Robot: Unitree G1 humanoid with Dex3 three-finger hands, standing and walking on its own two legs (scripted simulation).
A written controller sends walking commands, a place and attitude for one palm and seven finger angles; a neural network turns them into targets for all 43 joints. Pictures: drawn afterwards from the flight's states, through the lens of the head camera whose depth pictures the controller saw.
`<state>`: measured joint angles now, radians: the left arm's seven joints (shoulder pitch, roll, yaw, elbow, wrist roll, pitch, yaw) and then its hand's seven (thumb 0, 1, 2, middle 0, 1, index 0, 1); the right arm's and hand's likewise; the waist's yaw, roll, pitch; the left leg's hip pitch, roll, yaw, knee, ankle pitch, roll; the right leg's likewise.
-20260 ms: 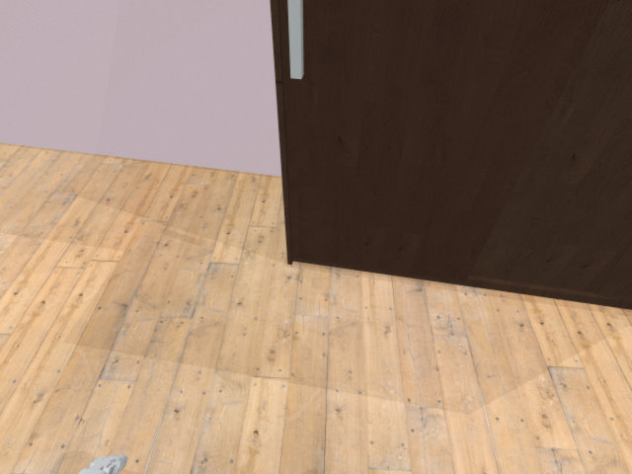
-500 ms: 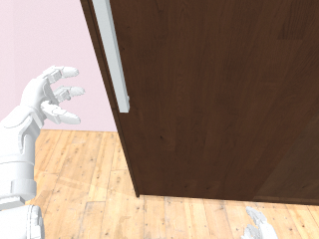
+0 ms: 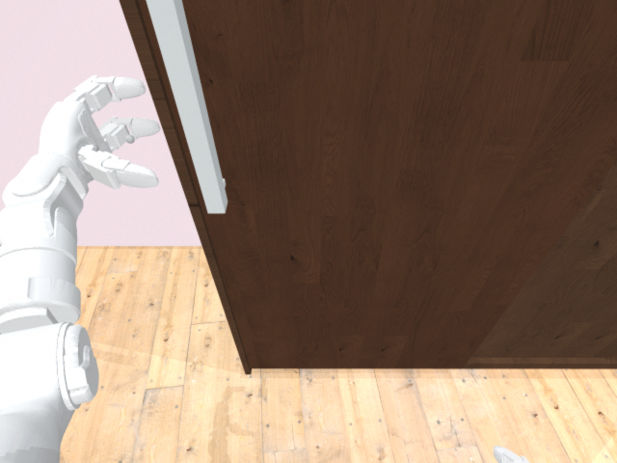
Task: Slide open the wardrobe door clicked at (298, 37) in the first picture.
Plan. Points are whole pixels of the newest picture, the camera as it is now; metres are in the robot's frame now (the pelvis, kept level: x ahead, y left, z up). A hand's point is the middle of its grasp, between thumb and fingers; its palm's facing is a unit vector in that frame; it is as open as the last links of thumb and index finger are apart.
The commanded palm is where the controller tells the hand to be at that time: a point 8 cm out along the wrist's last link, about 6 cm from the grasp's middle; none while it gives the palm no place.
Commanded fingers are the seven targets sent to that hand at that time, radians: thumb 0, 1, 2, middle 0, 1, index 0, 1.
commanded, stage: move the hooked fingers beside the handle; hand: left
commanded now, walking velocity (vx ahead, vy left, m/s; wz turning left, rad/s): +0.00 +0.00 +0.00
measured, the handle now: (198, 108) +0.51 +0.15 +0.22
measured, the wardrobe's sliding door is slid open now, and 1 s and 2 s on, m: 0.00 0.00 0.00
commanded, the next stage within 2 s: none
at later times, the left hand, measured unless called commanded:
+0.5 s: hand (146, 139) +0.43 +0.20 +0.22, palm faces +0.00 -1.00 +0.00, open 14.0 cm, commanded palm +0.41 +0.25 +0.22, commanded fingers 0.00 -0.50 0.30 -0.30 -1.20 -0.30 -1.20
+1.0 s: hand (156, 131) +0.46 +0.20 +0.22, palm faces +0.03 -1.00 +0.02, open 14.0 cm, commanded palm +0.43 +0.25 +0.22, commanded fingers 0.00 -0.50 0.30 -0.30 -1.20 -0.30 -1.20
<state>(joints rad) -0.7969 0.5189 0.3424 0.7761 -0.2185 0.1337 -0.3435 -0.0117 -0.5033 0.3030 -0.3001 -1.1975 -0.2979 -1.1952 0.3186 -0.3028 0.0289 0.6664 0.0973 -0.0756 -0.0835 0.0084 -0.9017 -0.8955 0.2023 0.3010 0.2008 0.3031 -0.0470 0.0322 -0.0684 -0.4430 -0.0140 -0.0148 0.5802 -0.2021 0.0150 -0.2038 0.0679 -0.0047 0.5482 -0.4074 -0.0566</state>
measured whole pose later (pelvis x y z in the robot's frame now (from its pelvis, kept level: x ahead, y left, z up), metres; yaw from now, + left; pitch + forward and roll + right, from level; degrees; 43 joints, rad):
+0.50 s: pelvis +0.00 +0.02 +0.00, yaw -1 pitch +3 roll -1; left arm -0.77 0.43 0.30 0.72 -0.19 0.14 -0.23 -0.01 -0.50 0.30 -0.30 -1.20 -0.30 -1.20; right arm 0.36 -0.28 0.02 0.66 0.08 -0.06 -0.06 0.01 -0.90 -0.90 0.20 0.30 0.20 0.30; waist -0.05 0.05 -0.08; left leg -0.42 -0.02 0.01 0.57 -0.20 0.04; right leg -0.19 0.06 0.02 0.54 -0.39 -0.04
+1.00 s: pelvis -0.01 +0.00 +0.00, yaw -1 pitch +5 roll -1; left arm -0.95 0.52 0.34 1.04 -0.17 0.03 -0.25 -0.01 -0.50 0.30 -0.30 -1.20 -0.30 -1.20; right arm 0.38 -0.31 0.03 0.69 0.08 -0.07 -0.07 0.01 -0.90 -0.90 0.20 0.30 0.20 0.30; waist -0.09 0.04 -0.06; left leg -0.48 0.00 -0.01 0.58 -0.18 0.02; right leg -0.25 0.08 0.00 0.56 -0.39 -0.06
